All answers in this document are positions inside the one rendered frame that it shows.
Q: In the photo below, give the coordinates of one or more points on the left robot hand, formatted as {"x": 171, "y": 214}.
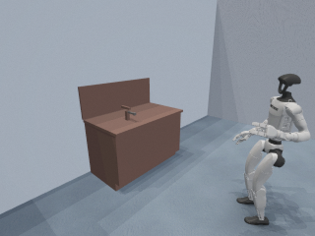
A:
{"x": 269, "y": 132}

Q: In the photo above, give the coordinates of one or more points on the robot left foot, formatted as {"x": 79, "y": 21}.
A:
{"x": 254, "y": 220}

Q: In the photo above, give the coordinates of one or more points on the robot left forearm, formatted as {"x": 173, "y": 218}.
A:
{"x": 293, "y": 137}

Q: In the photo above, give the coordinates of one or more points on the robot right forearm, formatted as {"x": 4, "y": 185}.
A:
{"x": 256, "y": 128}

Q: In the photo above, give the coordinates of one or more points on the counter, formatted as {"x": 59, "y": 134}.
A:
{"x": 122, "y": 146}

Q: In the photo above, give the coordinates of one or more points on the left robot upper arm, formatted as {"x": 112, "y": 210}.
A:
{"x": 296, "y": 113}

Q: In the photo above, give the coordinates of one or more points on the robot right shin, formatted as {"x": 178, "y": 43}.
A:
{"x": 249, "y": 186}

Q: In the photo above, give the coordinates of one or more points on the tap lever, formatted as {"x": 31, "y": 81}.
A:
{"x": 133, "y": 113}

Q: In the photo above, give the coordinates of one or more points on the right robot hand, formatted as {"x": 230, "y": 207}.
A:
{"x": 245, "y": 136}

